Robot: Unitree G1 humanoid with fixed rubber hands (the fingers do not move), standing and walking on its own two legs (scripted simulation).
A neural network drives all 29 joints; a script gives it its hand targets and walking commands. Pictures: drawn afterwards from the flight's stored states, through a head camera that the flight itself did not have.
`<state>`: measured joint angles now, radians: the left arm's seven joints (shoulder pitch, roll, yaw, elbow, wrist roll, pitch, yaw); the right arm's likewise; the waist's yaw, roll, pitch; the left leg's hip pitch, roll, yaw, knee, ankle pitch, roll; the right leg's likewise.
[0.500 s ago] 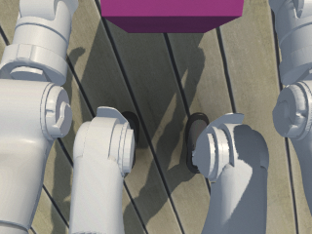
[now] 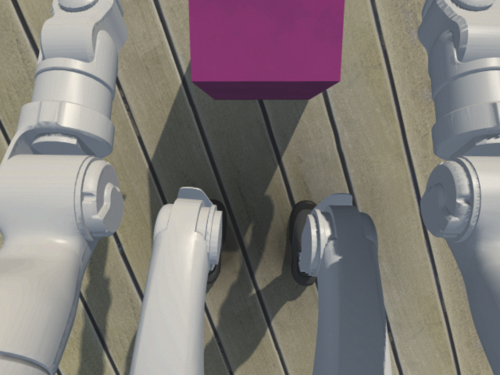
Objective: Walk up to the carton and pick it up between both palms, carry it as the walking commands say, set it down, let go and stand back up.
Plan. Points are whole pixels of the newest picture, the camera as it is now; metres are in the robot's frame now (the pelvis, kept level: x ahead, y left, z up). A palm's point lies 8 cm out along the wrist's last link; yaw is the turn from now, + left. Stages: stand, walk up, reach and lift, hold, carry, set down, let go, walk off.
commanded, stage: set down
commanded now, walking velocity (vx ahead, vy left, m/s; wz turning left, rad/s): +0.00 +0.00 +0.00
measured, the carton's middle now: (263, 33) +0.57 +0.00 -0.32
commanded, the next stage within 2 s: let go in 0.84 s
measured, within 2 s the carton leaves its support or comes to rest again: neither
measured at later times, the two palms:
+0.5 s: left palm out of the picture +0.57 +0.20 +0.04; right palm out of the picture +0.58 -0.20 +0.04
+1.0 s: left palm out of the picture +0.55 +0.19 +0.12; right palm out of the picture +0.56 -0.20 +0.12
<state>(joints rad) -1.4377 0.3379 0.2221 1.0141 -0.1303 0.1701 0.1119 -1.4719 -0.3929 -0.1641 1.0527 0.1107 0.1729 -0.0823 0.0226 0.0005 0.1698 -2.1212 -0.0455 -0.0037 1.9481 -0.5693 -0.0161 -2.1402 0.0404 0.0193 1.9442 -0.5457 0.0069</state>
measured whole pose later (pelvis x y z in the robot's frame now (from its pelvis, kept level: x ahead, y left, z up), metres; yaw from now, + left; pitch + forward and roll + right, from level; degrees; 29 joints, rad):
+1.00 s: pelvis +0.05 +0.00 +0.24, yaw -1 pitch +44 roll +0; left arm -1.13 0.19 0.40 0.83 0.14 0.16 0.01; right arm -1.16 -0.24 -0.38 0.87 -0.15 0.17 0.00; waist 0.02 0.00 0.02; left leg -1.42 -0.03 -0.03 0.93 -0.27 -0.01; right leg -1.43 0.03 0.03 0.92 -0.25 0.00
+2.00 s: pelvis +0.12 +0.00 +0.33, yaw -1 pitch -4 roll +0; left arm 0.23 0.22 0.04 0.41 0.01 0.12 -0.08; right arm 0.23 -0.21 -0.05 0.42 -0.02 0.12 0.08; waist 0.00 0.01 0.10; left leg -0.08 -0.02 -0.04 0.44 -0.29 0.01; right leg -0.09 0.02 0.04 0.43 -0.27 0.00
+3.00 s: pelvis +0.14 +0.01 +0.33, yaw -1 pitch -1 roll +0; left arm 0.17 0.35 0.02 0.84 0.03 0.00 0.02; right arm 0.17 -0.35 -0.03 0.84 -0.03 0.00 -0.02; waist 0.00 -0.01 0.00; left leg -0.13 -0.03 -0.04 0.44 -0.29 0.01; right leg -0.14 0.01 0.04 0.44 -0.28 0.00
